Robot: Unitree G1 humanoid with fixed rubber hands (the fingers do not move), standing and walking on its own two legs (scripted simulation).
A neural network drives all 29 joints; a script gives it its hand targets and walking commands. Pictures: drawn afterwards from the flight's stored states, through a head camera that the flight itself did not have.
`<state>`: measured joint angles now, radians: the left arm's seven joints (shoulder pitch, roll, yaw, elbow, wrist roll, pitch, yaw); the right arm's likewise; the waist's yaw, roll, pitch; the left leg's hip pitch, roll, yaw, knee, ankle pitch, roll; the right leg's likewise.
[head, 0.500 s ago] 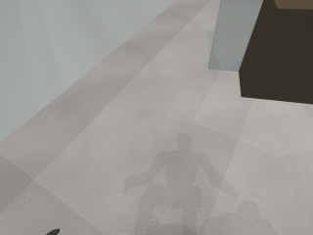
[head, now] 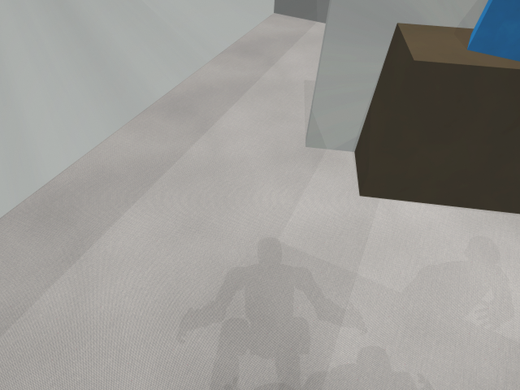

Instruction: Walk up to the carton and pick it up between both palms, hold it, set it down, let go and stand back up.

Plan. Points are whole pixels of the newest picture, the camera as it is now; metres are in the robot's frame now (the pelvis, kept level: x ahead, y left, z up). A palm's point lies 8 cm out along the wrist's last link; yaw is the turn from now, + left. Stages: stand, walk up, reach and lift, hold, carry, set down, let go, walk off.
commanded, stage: walk up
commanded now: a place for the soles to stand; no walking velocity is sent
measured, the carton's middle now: out of the picture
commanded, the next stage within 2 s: none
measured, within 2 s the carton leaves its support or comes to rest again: neither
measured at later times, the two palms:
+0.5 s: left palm (168, 357) +0.20 +0.17 -0.10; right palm out of the picture +0.20 -0.50 -0.08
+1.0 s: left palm (261, 247) +0.42 +0.01 -0.11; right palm out of the picture +0.22 -0.63 -0.10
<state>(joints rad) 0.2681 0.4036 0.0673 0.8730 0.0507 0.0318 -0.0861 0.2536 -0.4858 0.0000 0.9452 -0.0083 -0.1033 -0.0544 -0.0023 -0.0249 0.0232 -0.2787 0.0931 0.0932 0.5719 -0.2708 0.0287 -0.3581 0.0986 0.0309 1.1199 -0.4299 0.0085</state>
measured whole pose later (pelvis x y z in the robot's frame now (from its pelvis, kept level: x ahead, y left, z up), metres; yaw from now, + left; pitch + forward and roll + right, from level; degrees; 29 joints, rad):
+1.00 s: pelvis +0.26 -0.28 -0.01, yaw -9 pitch +1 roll +3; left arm 0.17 0.43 0.07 0.84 0.04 0.02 -0.12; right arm 0.33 -0.50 0.00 0.93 -0.01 -0.11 -0.04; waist -0.04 -0.06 0.04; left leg -0.27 0.17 0.08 0.60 -0.33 0.00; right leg -0.42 -0.09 0.04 0.69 -0.31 0.00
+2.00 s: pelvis +0.41 -0.54 +0.00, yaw -10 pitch +0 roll +3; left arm 0.29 0.43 0.07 0.82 0.04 0.02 -0.08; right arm 0.36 -0.48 0.00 0.90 -0.01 -0.05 -0.05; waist 0.05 -0.03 0.04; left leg -0.48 0.03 -0.05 1.03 -0.44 0.04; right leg -0.34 -0.04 -0.01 0.63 -0.30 -0.02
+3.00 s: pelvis +0.57 -0.71 +0.00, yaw -6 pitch +0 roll +3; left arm 0.28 0.43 0.07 0.81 0.04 0.01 -0.02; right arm 0.35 -0.45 0.00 0.87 -0.01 -0.03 -0.03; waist 0.03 -0.03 0.06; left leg -0.39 0.00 -0.07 0.82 -0.42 0.04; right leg -0.35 -0.04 -0.02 0.59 -0.24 -0.03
